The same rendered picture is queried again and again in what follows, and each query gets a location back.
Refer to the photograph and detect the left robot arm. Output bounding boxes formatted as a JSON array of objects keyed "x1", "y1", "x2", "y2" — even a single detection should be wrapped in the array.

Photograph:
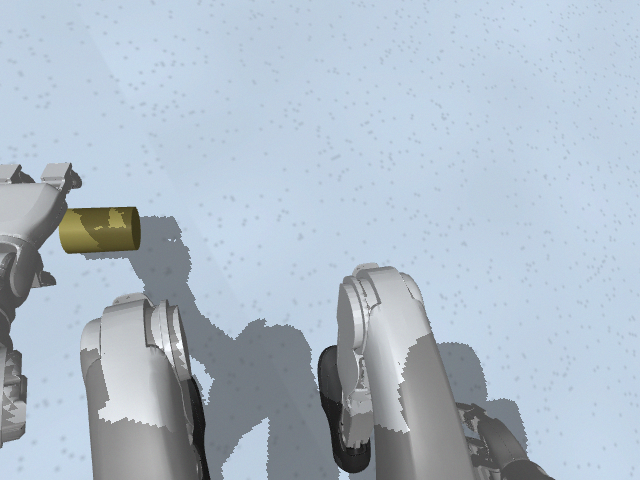
[{"x1": 0, "y1": 235, "x2": 40, "y2": 448}]

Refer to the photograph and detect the right robot hand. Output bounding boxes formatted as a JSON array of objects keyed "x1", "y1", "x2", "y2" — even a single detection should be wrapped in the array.
[{"x1": 455, "y1": 402, "x2": 530, "y2": 480}]

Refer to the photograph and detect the left robot hand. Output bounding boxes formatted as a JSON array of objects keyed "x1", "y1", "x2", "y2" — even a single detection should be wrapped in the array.
[{"x1": 0, "y1": 163, "x2": 82, "y2": 288}]

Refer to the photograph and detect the can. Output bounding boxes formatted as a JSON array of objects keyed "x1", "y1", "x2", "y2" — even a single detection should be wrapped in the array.
[{"x1": 59, "y1": 207, "x2": 141, "y2": 254}]

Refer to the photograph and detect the left robot foot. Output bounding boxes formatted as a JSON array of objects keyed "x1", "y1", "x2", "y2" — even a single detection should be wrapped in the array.
[{"x1": 187, "y1": 377, "x2": 210, "y2": 480}]

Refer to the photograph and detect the right robot arm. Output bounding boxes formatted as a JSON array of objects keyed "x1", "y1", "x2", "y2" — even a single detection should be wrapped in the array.
[{"x1": 500, "y1": 460, "x2": 555, "y2": 480}]

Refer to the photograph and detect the right robot foot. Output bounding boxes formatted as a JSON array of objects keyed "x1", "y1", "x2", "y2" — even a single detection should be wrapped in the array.
[{"x1": 318, "y1": 345, "x2": 371, "y2": 473}]

